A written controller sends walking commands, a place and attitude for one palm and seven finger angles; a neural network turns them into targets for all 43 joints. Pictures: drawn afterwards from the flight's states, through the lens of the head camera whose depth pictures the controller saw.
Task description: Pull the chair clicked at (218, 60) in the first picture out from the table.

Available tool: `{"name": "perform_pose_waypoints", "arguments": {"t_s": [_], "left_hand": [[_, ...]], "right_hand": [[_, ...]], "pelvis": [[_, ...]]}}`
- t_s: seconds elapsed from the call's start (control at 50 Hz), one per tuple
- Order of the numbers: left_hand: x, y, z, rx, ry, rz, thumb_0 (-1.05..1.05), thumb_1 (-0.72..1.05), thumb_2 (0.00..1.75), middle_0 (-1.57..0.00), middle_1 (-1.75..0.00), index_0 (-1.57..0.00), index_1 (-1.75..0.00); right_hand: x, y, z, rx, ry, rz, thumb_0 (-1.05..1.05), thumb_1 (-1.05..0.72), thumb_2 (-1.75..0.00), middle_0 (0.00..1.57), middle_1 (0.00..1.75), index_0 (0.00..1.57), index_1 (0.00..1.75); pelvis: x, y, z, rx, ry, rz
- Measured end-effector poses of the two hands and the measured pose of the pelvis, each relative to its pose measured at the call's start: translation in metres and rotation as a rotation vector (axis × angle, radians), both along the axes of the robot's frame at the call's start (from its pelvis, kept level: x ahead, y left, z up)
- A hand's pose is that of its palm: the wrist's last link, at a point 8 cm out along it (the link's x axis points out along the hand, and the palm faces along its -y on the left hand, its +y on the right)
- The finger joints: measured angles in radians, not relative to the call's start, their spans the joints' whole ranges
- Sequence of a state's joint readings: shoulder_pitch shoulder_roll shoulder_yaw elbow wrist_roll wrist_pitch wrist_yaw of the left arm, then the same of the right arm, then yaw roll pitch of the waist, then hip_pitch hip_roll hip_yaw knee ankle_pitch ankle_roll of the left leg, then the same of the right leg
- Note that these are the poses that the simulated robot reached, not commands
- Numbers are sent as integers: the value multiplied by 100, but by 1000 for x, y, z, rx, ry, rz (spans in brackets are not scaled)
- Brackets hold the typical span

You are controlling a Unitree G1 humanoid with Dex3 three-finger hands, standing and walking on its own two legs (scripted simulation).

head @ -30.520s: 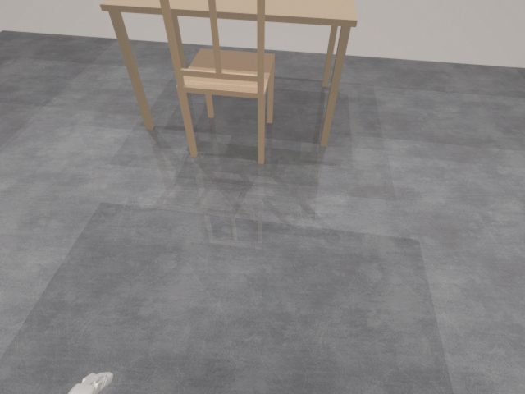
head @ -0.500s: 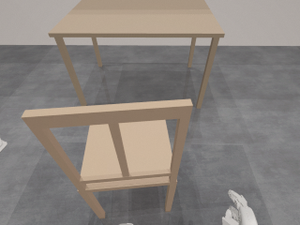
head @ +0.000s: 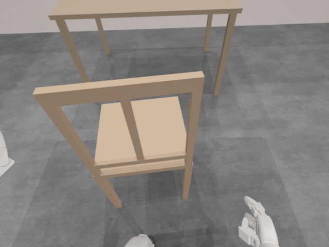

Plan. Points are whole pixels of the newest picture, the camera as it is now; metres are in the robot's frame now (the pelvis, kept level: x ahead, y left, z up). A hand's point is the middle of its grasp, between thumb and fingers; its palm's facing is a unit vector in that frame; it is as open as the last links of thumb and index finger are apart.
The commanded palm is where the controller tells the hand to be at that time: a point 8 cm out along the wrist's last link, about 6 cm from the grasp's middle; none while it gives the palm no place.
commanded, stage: stop stepping back and stand still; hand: left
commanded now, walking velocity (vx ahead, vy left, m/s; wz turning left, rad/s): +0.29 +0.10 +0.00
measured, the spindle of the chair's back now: (134, 133) +0.46 +0.15 -0.06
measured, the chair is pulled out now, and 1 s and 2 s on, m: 0.72 0.72 0.72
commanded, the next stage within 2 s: let the arm hang, fingers relaxed in 0.64 s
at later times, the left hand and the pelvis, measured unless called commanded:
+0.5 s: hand out of the picture +0.11 +0.28 +0.20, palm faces +0.52 -0.71 -0.48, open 7.4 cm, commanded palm +0.07 +0.31 +0.19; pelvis -0.06 +0.01 +0.01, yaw +2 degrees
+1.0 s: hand out of the picture +0.04 +0.17 -0.14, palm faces +0.04 -0.99 -0.15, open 7.4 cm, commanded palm none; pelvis -0.05 +0.01 +0.00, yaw +4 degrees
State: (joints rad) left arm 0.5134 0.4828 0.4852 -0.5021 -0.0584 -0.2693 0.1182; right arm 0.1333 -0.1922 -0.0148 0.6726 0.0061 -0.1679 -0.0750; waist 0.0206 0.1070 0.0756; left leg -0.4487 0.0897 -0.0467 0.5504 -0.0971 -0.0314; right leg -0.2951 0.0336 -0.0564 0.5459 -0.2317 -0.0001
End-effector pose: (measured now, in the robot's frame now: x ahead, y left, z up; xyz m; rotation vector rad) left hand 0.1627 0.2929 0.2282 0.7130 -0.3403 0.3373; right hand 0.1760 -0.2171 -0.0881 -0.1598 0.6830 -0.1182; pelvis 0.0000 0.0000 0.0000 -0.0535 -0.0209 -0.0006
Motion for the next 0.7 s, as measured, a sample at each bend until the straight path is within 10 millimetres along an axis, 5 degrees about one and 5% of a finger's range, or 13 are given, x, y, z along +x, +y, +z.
{"name": "perform_pose_waypoints", "arguments": {"t_s": [0.16, 0.26, 0.36, 0.46, 0.58, 0.7], "left_hand": [[-42, 0, -51, -253, 146, 130, 1, 89, 90, -21, -30, -21, -30], [-55, 6, -51, -271, 41, 104, 2, 89, 90, -21, -30, -21, -30], [-76, 8, -24, -160, -26, 47, 2, 89, 90, -21, -30, -21, -30], [-92, 17, -5, -74, -59, 69, 1, 89, 90, -21, -30, -21, -30], [-93, 29, -32, -193, -3, 181, 1, 89, 90, -21, -30, -21, -30], [-82, 16, -59, -279, 72, 153, 1, 89, 90, -21, -30, -20, -30]], "right_hand": [[-52, -34, 21, -42, 18, -90, 1, -90, -90, 20, 30, 20, 30], [-75, -46, 32, -188, 9, -45, 1, -90, -90, 20, 30, 20, 30], [-93, -34, 39, -149, -15, -61, 1, -91, -90, 20, 30, 20, 30], [-100, -12, 19, -49, -12, -53, 1, -90, -90, 20, 30, 20, 30], [-106, 8, 2, 16, 45, -28, 1, -90, -90, 20, 30, 20, 30], [-106, 5, 5, -29, 85, 9, 1, -90, -90, 20, 30, 20, 30]], "pelvis": [[-18, -8, 15, 105, 15, 0], [-40, -1, 7, 54, 28, 55], [-55, 6, 10, 67, -5, 42], [-59, 8, 6, 55, -27, 48], [-61, 7, 7, 44, -22, 40], [-61, 4, 8, 49, -22, 46]]}}
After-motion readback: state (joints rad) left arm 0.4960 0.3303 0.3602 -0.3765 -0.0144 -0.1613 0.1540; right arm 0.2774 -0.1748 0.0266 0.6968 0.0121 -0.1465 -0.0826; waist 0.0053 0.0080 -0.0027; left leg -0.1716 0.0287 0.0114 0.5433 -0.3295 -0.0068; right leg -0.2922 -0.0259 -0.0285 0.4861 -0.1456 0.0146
